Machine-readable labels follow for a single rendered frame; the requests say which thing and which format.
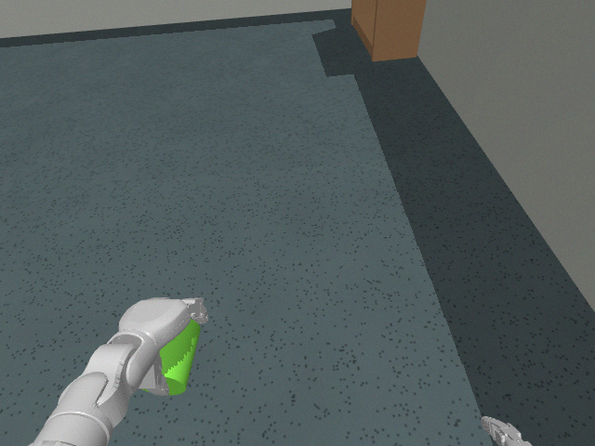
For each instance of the right robot hand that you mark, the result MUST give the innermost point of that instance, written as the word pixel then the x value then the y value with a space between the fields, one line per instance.
pixel 503 434

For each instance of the bookshelf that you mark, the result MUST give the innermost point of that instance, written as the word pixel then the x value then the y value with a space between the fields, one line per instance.
pixel 389 29

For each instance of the left robot arm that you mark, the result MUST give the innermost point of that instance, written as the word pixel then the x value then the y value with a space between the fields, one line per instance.
pixel 92 405

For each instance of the left robot hand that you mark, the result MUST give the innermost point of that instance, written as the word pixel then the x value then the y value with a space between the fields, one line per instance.
pixel 162 319

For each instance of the can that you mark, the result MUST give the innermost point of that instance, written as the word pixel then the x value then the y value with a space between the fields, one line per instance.
pixel 177 357

